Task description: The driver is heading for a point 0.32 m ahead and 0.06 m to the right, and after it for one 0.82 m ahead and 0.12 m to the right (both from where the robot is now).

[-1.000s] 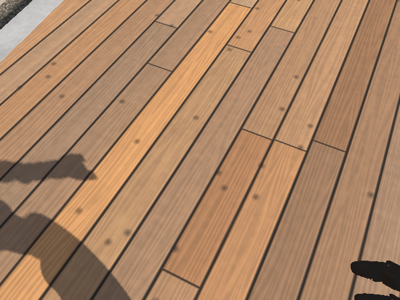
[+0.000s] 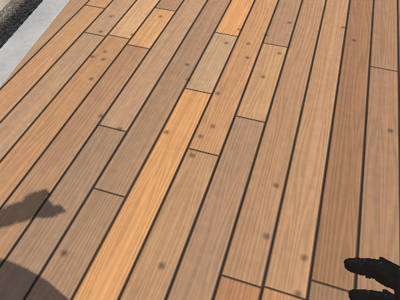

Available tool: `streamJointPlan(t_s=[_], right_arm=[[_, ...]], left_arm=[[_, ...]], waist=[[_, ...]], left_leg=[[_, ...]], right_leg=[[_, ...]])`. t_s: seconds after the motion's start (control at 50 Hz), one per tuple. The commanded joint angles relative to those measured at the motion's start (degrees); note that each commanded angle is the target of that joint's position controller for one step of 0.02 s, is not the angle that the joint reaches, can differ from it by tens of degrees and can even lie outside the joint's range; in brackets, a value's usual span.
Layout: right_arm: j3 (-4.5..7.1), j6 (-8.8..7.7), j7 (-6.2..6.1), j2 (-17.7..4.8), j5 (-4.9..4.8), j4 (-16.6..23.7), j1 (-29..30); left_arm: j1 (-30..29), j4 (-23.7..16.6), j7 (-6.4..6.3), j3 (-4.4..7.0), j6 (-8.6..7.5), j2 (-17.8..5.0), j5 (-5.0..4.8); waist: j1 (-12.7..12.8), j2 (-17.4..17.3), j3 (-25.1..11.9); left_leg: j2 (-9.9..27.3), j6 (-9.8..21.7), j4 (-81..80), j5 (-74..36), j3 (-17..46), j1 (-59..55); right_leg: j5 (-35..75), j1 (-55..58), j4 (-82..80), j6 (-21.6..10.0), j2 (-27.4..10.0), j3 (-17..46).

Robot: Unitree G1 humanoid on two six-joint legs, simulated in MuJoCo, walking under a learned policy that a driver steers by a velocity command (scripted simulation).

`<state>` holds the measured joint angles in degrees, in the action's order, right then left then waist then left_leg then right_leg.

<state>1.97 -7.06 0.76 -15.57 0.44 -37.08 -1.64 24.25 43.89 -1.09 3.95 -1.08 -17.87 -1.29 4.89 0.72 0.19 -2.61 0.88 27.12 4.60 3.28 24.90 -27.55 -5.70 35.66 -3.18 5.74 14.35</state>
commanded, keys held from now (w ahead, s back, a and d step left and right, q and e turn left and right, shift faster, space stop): w+e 0.56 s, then w+q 0.44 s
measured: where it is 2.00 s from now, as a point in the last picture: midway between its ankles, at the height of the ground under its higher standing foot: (281, 225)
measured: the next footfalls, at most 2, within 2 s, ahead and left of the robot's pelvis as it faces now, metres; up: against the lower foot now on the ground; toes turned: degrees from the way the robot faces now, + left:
right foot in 0.48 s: +0.38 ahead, -0.19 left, +0.00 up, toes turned -20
left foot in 1.02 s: +0.75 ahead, -0.08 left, +0.00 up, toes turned -12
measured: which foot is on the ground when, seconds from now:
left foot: down 0.00-0.48, up 0.50-1.00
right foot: up 0.00-0.46, down 0.48-1.00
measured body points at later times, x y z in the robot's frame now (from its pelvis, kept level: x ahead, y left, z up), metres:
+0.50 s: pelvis +0.26 -0.05 -0.01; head +0.29 -0.07 +0.44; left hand +0.56 +0.10 -0.07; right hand +0.17 -0.34 -0.14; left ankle +0.11 +0.12 -0.71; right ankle +0.35 -0.17 -0.73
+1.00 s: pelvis +0.54 -0.13 +0.00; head +0.57 -0.14 +0.45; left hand +0.66 +0.14 -0.12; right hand +0.65 -0.41 -0.10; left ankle +0.72 -0.07 -0.71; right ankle +0.34 -0.18 -0.72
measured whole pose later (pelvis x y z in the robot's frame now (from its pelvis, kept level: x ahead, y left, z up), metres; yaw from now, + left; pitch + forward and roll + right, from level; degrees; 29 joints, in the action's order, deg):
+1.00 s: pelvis +0.54 -0.13 +0.00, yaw -15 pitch +2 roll -2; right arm 1.5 -3.8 3.7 -15.5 -1.0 -41.6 -7.0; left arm 18.5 45.0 -0.2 3.5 -2.9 -17.2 -0.2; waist 3.2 -1.8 0.9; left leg 1.9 3.0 32.6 1.4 -0.9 33.2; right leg -23.1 6.5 14.4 -1.6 3.0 -5.8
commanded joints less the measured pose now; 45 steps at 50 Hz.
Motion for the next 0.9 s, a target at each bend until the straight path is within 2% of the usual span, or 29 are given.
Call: streamJointPlan(t_s=[0.02, 0.04, 0.06, 0.08, 0.1, 0.14, 0.18, 0.24, 0.3, 0.36, 0.4, 0.44, 0.46, 0.48, 0.5, 0.52, 0.54, 0.56, 0.58, 0.6, 0.62, 0.64, 0.68, 0.74, 0.8, 0.84, 0.9], right_arm=[[4.88, 0.52, -0.39, -12.9, -0.72, -1.1, -19.7], [3.8, 0.73, -0.52, -8.8, -0.81, -0.4, -16.9], [3.26, 1.05, -0.56, -7.5, -0.35, -0.3, -14.0], [2.82, 1.22, -0.51, -6.2, -0.11, -0.8, -12.2], [2.48, 1.16, -0.57, -5.4, 0.28, -1.3, -11.3], [2.63, 0.76, -0.51, -5.4, 0.05, -2.2, -10.9], [3.16, 0.39, -0.49, -6.9, -0.21, -3.4, -11.0], [3.66, 0.51, -0.57, -8.7, -0.13, -4.6, -11.0], [3.76, 1.02, -0.78, -10.0, -0.47, -5.9, -12.0], [4.08, 1.79, -0.86, -11.5, -1.18, -7.5, -14.8], [4.42, 2.53, -0.92, -12.6, -1.76, -8.3, -15.7], [4.96, 3.29, -1.32, -14.3, -2.16, -8.3, -15.6], [5.17, 3.75, -1.59, -15.1, -2.29, -8.2, -15.4], [4.77, 3.95, -1.88, -14.2, -2.32, -7.9, -15.0], [3.33, 3.58, -1.92, -10.7, -0.37, -6.7, -16.8], [1.0, 1.97, -0.91, -4.1, 1.02, -3.3, -21.3], [2.17, 0.29, -0.11, -10.2, -1.04, -3.1, -14.3], [2.46, -0.59, 0.23, -11.3, -2.69, -1.3, -9.9], [2.02, -0.87, -0.06, -10.2, -2.16, -2.4, -10.5], [2.17, -0.59, -0.31, -10.0, -1.13, -3.4, -11.1], [2.3, 0.2, -0.18, -10.0, -1.02, -4.2, -12.8], [2.22, 0.96, -0.11, -9.3, -1.01, -5.0, -14.0], [1.82, 2.31, -0.21, -7.5, -0.88, -5.7, -14.5], [1.33, 2.9, -0.3, -6.1, -0.92, -4.6, -9.7], [0.92, 2.37, 0.46, -5.0, -1.45, -3.8, -5.4], [0.65, 2.19, 1.02, -4.5, -1.84, -2.7, -2.3], [0.63, 2.13, 2.07, -4.6, -1.91, -0.9, 0.6]], left_arm=[[5.0, -6.0, 0.02, -0.39, -1.68, -4.2, -1.04], [-0.8, -6.0, 0.01, 0.74, -1.44, -8.0, -0.96], [-4.5, -6.7, -0.03, 1.0, -1.16, -8.1, -0.36], [-6.7, -7.4, 0.12, 1.13, -1.1, -7.5, 0.23], [-7.1, -7.8, 0.49, 1.24, -0.9, -6.5, 0.12], [-6.9, -8.3, 0.97, 0.79, -0.33, -3.9, -0.37], [-8.8, -9.5, 1.17, 0.44, -0.02, -2.6, -0.07], [-11.8, -10.6, 1.78, 0.06, -0.3, -2.1, 0.04], [-17.2, -11.8, 2.88, -0.44, -1.04, -1.3, 0.04], [-22.2, -13.9, 3.9, -0.62, -1.16, -1.1, -0.16], [-23.8, -15.2, 4.46, -0.31, -1.05, -1.9, -0.14], [-21.3, -15.5, 4.59, 0.72, -0.68, -3.9, 0.26], [-16.3, -14.6, 4.44, 1.81, -0.41, -5.8, 0.39], [-6.7, -12.1, 3.78, 3.58, -0.09, -8.6, 0.19], [1.8, -10.3, 2.47, 5.21, 0.66, -13.3, -0.19], [-1.4, -11.7, 2.56, 5.21, -0.14, -18.1, -0.35], [0.3, -12.4, 2.87, 3.83, -0.94, -12.3, -0.14], [-1.7, -11.7, 2.94, 3.03, -1.68, -10.2, 0.31], [-5.3, -11.5, 2.82, 2.38, -1.99, -8.2, 0.34], [-8.8, -11.9, 2.69, 1.72, -2.11, -6.4, 0.86], [-10.7, -12.3, 2.53, 1.05, -2.33, -4.8, 1.64], [-11.3, -11.8, 2.49, 0.9, -2.67, -4.6, 1.83], [-10.7, -10.1, 2.38, 0.97, -3.53, -5.5, 1.6], [-9.2, -7.7, 1.82, 1.03, -4.06, -6.1, 1.85], [-8.7, -6.1, 1.51, 0.93, -4.27, -6.4, 1.99], [-7.1, -4.5, 1.44, 1.18, -4.35, -7.2, 1.83], [-5.3, -2.3, 1.36, 1.52, -3.69, -7.4, 1.35]], waist=[[-8.3, -15.5, -17.5], [-9.7, -9.0, -9.3], [-9.1, -5.4, -4.3], [-8.2, -5.0, -0.9], [-6.9, -6.4, 0.4], [-6.0, -7.7, 1.0], [-5.8, -6.5, 1.7], [-6.3, -4.9, 1.7], [-8.3, -3.8, 2.8], [-9.7, -3.5, 4.1], [-9.3, -3.8, 4.3], [-6.7, -5.7, 1.5], [-3.5, -6.0, -1.7], [1.7, -4.5, -6.6], [4.2, 3.6, -12.2], [-3.0, 15.6, -18.9], [2.3, 7.7, -20.9], [1.9, 5.9, -12.0], [-1.0, 0.6, -7.8], [-3.1, 0.0, -5.1], [-4.8, 1.4, -4.5], [-5.6, 2.2, -4.3], [-6.0, 2.2, -2.9], [-4.5, 1.9, 0.4], [-2.5, 2.0, 2.3], [-0.9, 1.8, 3.7], [0.1, 1.1, 5.1]], left_leg=[[27.5, 14.9, -8.0, 21.7, 42.7, -46.1], [24.4, 12.2, -9.6, 23.0, 34.2, -38.8], [21.6, 10.2, -10.6, 16.5, 25.8, -31.8], [19.3, 9.5, -12.1, 10.2, 20.3, -26.4], [17.5, 8.8, -13.6, 6.2, 15.8, -22.7], [16.2, 9.1, -16.2, 2.2, 10.2, -19.2], [16.8, 10.3, -18.0, -1.7, 6.5, -18.4], [16.6, 10.3, -18.6, -7.8, 0.5, -19.8], [15.5, 8.8, -18.5, -10.1, -5.3, -20.5], [16.8, 7.7, -17.6, -11.4, -7.9, -24.5], [18.0, 6.8, -15.1, -17.3, -9.4, -28.0], [18.1, 5.5, -7.6, -36.0, -11.7, -30.2], [17.5, 4.8, 0.5, -43.8, -13.0, -29.6], [15.7, 3.0, 12.6, -42.9, -14.6, -23.9], [12.8, 0.6, 30.9, -18.7, -14.8, -8.5], [0.7, -2.1, 48.4, 29.8, -6.7, 14.4], [2.7, -1.2, 52.4, 28.1, 2.7, 19.9], [4.9, -0.3, 50.2, 22.3, 1.9, 23.0], [7.8, -0.1, 45.2, 17.3, 1.3, 20.1], [9.7, -0.7, 40.9, 14.6, 0.7, 16.2], [11.0, -1.1, 39.5, 12.8, 0.9, 12.3], [11.2, -1.7, 38.5, 11.9, 0.4, 10.2], [11.3, -3.1, 35.8, 9.0, -0.6, 9.6], [11.5, -3.7, 27.2, -1.5, -0.4, 13.1], [9.6, -2.8, 16.0, -12.3, -1.3, 11.0], [8.4, -2.0, 11.4, -14.7, -1.6, 10.8], [7.3, -0.2, 7.1, -11.6, -1.3, 14.7]], right_leg=[[-6.4, -37.3, 34.0, 2.0, -3.4, -3.7], [-1.0, -39.3, 36.7, 2.5, -5.8, -3.7], [3.4, -38.1, 36.0, 3.1, -7.7, -5.8], [6.3, -37.2, 33.8, 3.4, -9.0, -6.3], [8.1, -35.1, 32.2, 3.4, -10.5, -6.6], [9.8, -33.3, 30.2, 3.7, -11.6, -8.2], [12.3, -34.7, 27.0, 4.3, -12.3, -8.6], [20.3, -35.4, 19.1, 4.6, -12.7, -9.2], [28.6, -32.6, 9.3, 3.7, -11.7, -11.9], [28.9, -32.0, 3.4, 2.2, -10.8, -14.2], [24.7, -31.4, 1.0, 0.6, -9.7, -15.7], [18.6, -25.2, 0.1, -1.8, -6.2, -18.9], [17.0, -18.0, -0.9, -3.4, -3.8, -20.2], [20.5, -4.0, -4.2, -5.6, -1.9, -20.0], [21.9, 14.1, -4.4, -9.4, -10.6, -6.2], [9.2, 29.0, -12.2, -20.3, -23.9, 27.9], [4.1, 29.1, -17.6, -19.1, -24.4, 31.1], [8.4, 22.4, -18.6, -16.6, -22.6, 22.8], [15.3, 14.0, -18.6, -14.6, -20.5, 15.1], [23.4, 7.0, -19.1, -13.3, -18.9, 9.6], [28.6, 2.5, -20.5, -12.8, -17.7, 6.3], [31.9, -0.4, -21.8, -13.0, -17.4, 4.4], [36.1, -4.0, -24.1, -13.2, -17.0, -0.8], [35.3, -4.3, -26.6, -11.3, -15.6, -6.9], [31.3, -3.8, -28.2, -8.6, -14.3, -12.2], [29.6, -1.5, -29.2, -8.2, -15.9, -13.5], [32.2, 6.6, -27.3, -7.7, -18.6, -14.8]])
